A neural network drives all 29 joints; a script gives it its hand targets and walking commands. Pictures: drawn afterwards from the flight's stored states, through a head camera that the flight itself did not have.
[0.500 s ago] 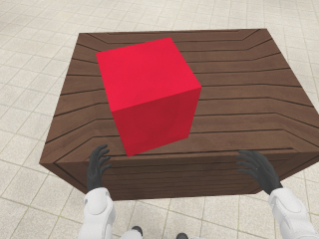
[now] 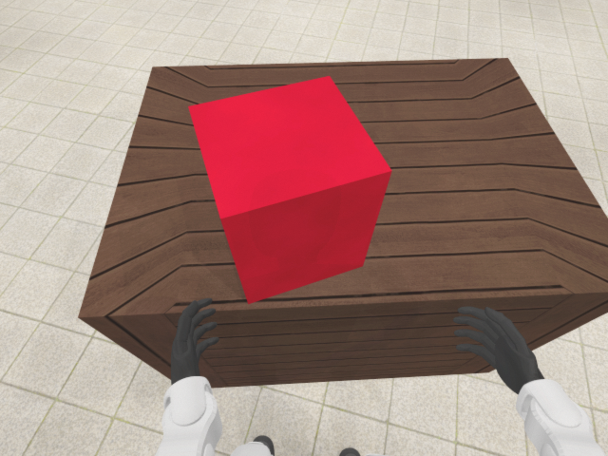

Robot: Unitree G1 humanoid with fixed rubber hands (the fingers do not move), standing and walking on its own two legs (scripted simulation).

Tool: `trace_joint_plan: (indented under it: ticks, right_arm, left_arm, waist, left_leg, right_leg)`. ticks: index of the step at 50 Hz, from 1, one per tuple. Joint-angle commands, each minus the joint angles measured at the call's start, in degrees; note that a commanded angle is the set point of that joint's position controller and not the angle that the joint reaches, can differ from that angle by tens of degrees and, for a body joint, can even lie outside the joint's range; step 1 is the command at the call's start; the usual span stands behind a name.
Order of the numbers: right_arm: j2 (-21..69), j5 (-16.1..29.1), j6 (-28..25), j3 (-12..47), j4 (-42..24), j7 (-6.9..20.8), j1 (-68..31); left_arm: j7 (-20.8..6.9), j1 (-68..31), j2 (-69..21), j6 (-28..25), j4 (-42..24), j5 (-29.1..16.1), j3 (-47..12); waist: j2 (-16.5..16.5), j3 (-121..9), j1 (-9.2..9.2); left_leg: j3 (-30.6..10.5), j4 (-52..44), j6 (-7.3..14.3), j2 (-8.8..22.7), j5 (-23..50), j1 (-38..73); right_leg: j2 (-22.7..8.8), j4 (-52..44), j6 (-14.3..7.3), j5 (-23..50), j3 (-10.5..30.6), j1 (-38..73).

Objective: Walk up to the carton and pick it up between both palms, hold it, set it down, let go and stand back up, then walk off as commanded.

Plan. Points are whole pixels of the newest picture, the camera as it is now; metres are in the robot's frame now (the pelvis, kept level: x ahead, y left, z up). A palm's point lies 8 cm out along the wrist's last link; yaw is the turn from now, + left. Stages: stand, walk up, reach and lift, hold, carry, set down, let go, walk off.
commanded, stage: set down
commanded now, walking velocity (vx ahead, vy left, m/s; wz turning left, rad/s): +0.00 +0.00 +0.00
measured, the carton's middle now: (286, 196) +0.47 +0.08 +0.01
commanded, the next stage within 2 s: let go in 1.16 s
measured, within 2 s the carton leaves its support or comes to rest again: neither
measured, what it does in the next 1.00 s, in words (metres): stands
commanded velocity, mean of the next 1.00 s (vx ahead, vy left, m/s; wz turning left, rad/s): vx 0.00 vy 0.00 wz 0.00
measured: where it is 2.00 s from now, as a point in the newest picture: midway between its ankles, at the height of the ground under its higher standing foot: outside the picture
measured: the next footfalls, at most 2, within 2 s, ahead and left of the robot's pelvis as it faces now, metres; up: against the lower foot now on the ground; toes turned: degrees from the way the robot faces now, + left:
none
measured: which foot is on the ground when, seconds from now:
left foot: down 0.00-1.00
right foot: down 0.00-1.00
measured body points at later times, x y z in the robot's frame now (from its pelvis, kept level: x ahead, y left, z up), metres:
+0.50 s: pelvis +0.02 +0.01 +0.00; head +0.09 +0.03 +0.44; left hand +0.22 +0.20 -0.06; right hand +0.25 -0.23 -0.06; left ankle +0.04 +0.15 -0.74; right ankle +0.02 -0.10 -0.74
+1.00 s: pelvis +0.01 +0.02 +0.00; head +0.08 +0.03 +0.45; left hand +0.20 +0.22 -0.08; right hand +0.22 -0.21 -0.08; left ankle +0.04 +0.15 -0.74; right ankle +0.02 -0.10 -0.74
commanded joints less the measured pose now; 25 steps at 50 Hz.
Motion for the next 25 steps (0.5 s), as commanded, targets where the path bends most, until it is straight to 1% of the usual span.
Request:
trace_joint_plan:
  ticks: [1, 2, 3, 4, 5, 6, 7, 8, 9, 10, 11, 12, 13, 14, 15, 16, 17, 18, 19, 20, 21, 22, 23, 24, 25]
  right_arm:
    - [-13.4, -1.5, -2.6, -3.8, -10.3, -1.9, -1.5]
    - [-11.0, -2.1, -1.8, -2.7, -7.6, -2.6, -0.7]
    - [-13.1, -2.1, -2.5, -4.7, -7.9, -2.6, -0.7]
    - [-11.6, -1.6, -2.3, -3.5, -9.3, -2.5, -1.0]
    - [-11.0, -2.7, -2.1, -3.8, -8.7, -3.1, -1.1]
    - [-12.1, -2.1, -2.6, -4.7, -10.6, -2.9, -0.7]
    - [-12.1, -2.7, -2.5, -4.2, -7.9, -2.8, -0.6]
    - [-11.0, -2.5, -2.3, -3.6, -6.1, -2.9, -0.5]
    - [-12.7, -2.7, -3.0, -3.8, -9.6, -2.9, 0.1]
    - [-12.7, -2.8, -3.0, -4.3, -9.4, -3.0, 0.1]
    - [-11.6, -3.0, -2.7, -3.8, -7.2, -3.8, 2.2]
    - [-11.4, -3.1, -3.1, -2.7, -7.0, -3.7, 2.1]
    - [-11.8, -3.5, -3.7, -3.2, -6.8, -3.7, 2.3]
    - [-9.7, -4.7, -3.1, -2.3, -3.9, -4.8, 3.3]
    - [-9.5, -4.7, -2.8, -2.1, -4.6, -4.8, 3.6]
    - [-10.3, -5.5, -2.9, -2.0, -3.4, -5.3, 6.1]
    - [-9.5, -3.7, -4.1, -1.6, -5.1, -5.1, 5.4]
    - [-6.8, -6.2, -3.3, 0.3, -2.9, -6.8, 3.2]
    - [-8.6, -5.5, -3.9, -1.4, -2.8, -6.7, 3.7]
    - [-8.3, -4.7, -4.6, -2.3, -6.5, -6.2, 2.5]
    - [-6.0, -4.7, -3.9, -1.1, -3.3, -6.4, 5.3]
    - [-9.6, -4.5, -4.5, -3.5, -4.5, -5.9, 3.0]
    - [-9.6, -4.6, -5.0, -4.7, -5.4, -5.9, 2.4]
    - [-7.5, -5.3, -4.3, -2.8, -0.7, -6.2, 4.2]
    - [-8.3, -4.9, -4.5, -3.4, -3.5, -5.9, 2.9]
  left_arm:
    - [-2.0, -2.8, 6.3, -3.9, -8.9, -3.5, -0.9]
    - [-2.8, -2.0, 7.3, -3.3, -4.9, -2.7, -0.1]
    - [-2.2, -2.2, 6.8, -3.7, -9.1, -3.2, -0.4]
    - [-2.5, -0.9, 6.6, -3.6, -6.7, -2.8, -0.7]
    - [-2.7, -1.7, 8.0, -3.6, -7.6, -2.7, 0.6]
    - [-2.6, -1.6, 8.1, -4.5, -10.7, -3.8, 0.1]
    - [-2.8, -1.5, 7.8, -4.4, -8.4, -2.5, -0.3]
    - [-3.0, -1.2, 7.9, -4.7, -7.4, -2.3, -0.2]
    - [-3.0, -0.5, 8.3, -5.0, -9.5, -3.2, -0.3]
    - [-3.0, 1.1, 8.3, -5.3, -9.0, -3.2, 0.5]
    - [-3.7, 1.6, 9.3, -4.8, -6.3, -3.0, 0.4]
    - [-3.8, 2.1, 8.2, -5.2, -6.1, -2.3, 1.1]
    - [-3.7, 1.4, 9.2, -6.2, -8.7, -2.5, 1.3]
    - [-5.3, 3.7, 9.2, -4.8, -0.9, -3.1, 0.6]
    - [-5.5, 2.3, 11.0, -5.5, -4.1, -3.4, 1.3]
    - [-5.7, 5.1, 9.7, -5.6, -3.2, -2.6, 1.0]
    - [-5.8, 5.4, 10.1, -6.1, -4.9, -2.0, 2.8]
    - [-7.4, 2.2, 12.2, -5.5, 2.0, -2.3, 3.7]
    - [-7.0, 3.7, 11.8, -6.2, -0.6, -2.5, 2.9]
    - [-5.8, 2.7, 11.8, -7.2, -6.7, -2.8, 2.7]
    - [-6.4, 5.5, 12.4, -7.0, -2.9, -2.7, 3.2]
    - [-5.3, 2.9, 12.4, -7.7, -8.3, -3.0, 1.9]
    - [-5.2, 2.2, 12.8, -8.2, -9.7, -4.2, 1.9]
    - [-5.8, 3.5, 11.9, -7.0, -3.7, -2.6, 1.4]
    - [-5.7, 2.5, 12.2, -7.9, -5.8, -4.1, 1.1]
  waist:
    - [-9.8, -16.0, -3.47]
    - [-9.4, -13.0, -2.99]
    - [-7.5, -14.8, -3.72]
    - [-7.3, -13.9, -1.72]
    - [-6.8, -15.0, -2.52]
    - [-8.5, -17.6, -2.56]
    - [-8.2, -15.8, -2.51]
    - [-7.7, -15.1, -2.77]
    - [-8.4, -18.2, -2.0]
    - [-8.0, -20.4, -1.45]
    - [-7.9, -17.8, -2.71]
    - [-8.8, -18.6, -2.69]
    - [-8.0, -19.8, -1.97]
    - [-9.6, -16.6, -3.04]
    - [-9.6, -17.1, -2.96]
    - [-9.5, -18.4, -3.63]
    - [-9.0, -18.3, -1.94]
    - [-9.8, -15.5, -2.37]
    - [-8.3, -17.6, -2.1]
    - [-6.3, -18.8, -1.44]
    - [-7.7, -16.1, -1.22]
    - [-4.3, -18.8, -2.1]
    - [-5.3, -20.2, -1.22]
    - [-5.2, -16.5, -1.72]
    - [-7.6, -18.7, -2.22]
  left_leg:
    - [3.1, -3.1, 2.8, -4.5, -0.3, 15.9]
    - [4.0, -3.4, 3.0, -5.2, -1.5, 15.0]
    - [3.0, -3.3, 2.4, -4.3, 0.7, 16.8]
    - [3.8, -3.6, 2.5, -4.8, 0.1, 16.4]
    - [3.9, -3.6, 2.4, -4.9, 0.7, 16.4]
    - [3.7, -3.7, 2.4, -4.6, 1.8, 16.1]
    - [3.5, -3.5, 2.3, -4.5, 3.1, 16.7]
    - [3.8, -3.2, 2.2, -4.8, 3.4, 17.2]
    - [3.6, -3.5, 1.9, -4.7, 6.0, 17.8]
    - [4.2, -2.6, 1.9, -4.8, 7.1, 18.3]
    - [4.2, -2.9, 2.0, -5.2, 5.7, 17.1]
    - [3.7, -3.1, 2.0, -5.2, 6.6, 17.2]
    - [4.4, -2.9, 1.5, -5.1, 8.9, 17.8]
    - [4.7, -3.6, 1.9, -5.6, 8.9, 18.5]
    - [4.9, -3.8, 1.8, -5.6, 9.3, 17.6]
    - [4.4, -4.3, 1.5, -5.5, 10.9, 18.2]
    - [4.7, -3.7, 1.8, -5.5, 11.7, 17.4]
    - [6.1, -2.8, 2.3, -6.5, 10.1, 16.0]
    - [5.4, -4.0, 1.5, -6.0, 11.2, 17.2]
    - [5.6, -3.9, 1.4, -5.8, 12.3, 17.4]
    - [5.2, -4.2, 1.9, -6.1, 11.9, 17.5]
    - [4.1, -4.7, 0.6, -5.2, 13.8, 19.3]
    - [4.6, -3.9, 0.7, -5.3, 13.6, 19.4]
    - [5.2, -3.5, 1.5, -5.5, 12.0, 20.0]
    - [5.1, -3.9, 1.2, -5.4, 11.3, 19.8]
  right_leg:
    - [-3.3, -6.3, -0.5, -1.4, 7.8, 17.7]
    - [-3.5, -6.5, 0.0, -2.0, 8.2, 17.3]
    - [-3.2, -6.1, -0.2, -1.3, 7.5, 17.8]
    - [-2.6, -5.7, -0.5, -1.2, 6.5, 16.3]
    - [-2.9, -5.9, -0.3, 0.9, 6.9, 18.2]
    - [-2.4, -5.5, -0.3, 2.0, 6.6, 19.7]
    - [-2.1, -5.1, -0.5, 4.6, 6.1, 18.3]
    - [-2.6, -5.6, -0.5, 4.7, 6.6, 17.0]
    - [-1.7, -4.7, -0.7, 8.9, 5.1, 19.6]
    - [-1.7, -4.8, -0.4, 8.5, 5.3, 19.9]
    - [-2.5, -4.8, -0.1, 8.1, 6.2, 19.4]
    - [-2.8, -5.5, -0.2, 9.9, 6.4, 20.7]
    - [-2.2, -4.3, -0.1, 13.4, 5.6, 21.6]
    - [-2.5, -5.5, 0.3, 15.8, 5.6, 20.3]
    - [-2.1, -4.6, 0.5, 16.7, 4.9, 22.1]
    - [-2.3, -4.9, 0.9, 21.7, 4.8, 23.8]
    - [-2.3, -4.0, 1.3, 21.9, 5.3, 24.3]
    - [-3.6, -4.6, 1.7, 22.4, 7.2, 24.8]
    - [-2.9, -4.0, 1.4, 23.1, 5.3, 25.1]
    - [-2.3, -4.2, 0.6, 20.8, 4.9, 25.8]
    - [-2.8, -5.1, 1.1, 21.0, 5.3, 24.1]
    - [-1.8, -4.2, 0.2, 21.4, 3.5, 23.0]
    - [-1.5, -4.4, -0.1, 18.4, 3.5, 23.2]
    - [-2.0, -5.6, -0.1, 16.2, 4.4, 20.4]
    - [-1.5, -5.5, -0.2, 15.5, 3.7, 21.2]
